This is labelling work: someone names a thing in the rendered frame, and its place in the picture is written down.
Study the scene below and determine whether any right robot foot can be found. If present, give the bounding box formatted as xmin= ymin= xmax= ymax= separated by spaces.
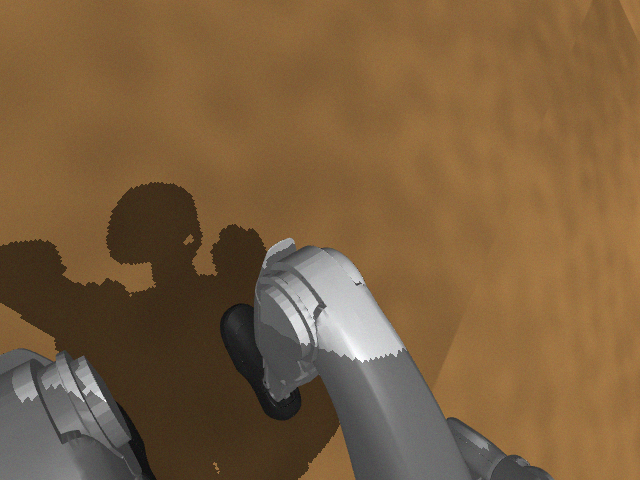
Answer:
xmin=220 ymin=303 xmax=301 ymax=421

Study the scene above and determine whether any right robot arm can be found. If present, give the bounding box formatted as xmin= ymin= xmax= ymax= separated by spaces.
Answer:
xmin=490 ymin=455 xmax=554 ymax=480

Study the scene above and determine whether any left robot foot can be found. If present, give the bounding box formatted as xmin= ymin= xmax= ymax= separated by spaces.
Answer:
xmin=115 ymin=401 xmax=157 ymax=480

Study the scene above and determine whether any right robot hand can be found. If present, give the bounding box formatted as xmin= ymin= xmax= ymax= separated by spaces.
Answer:
xmin=446 ymin=417 xmax=507 ymax=480

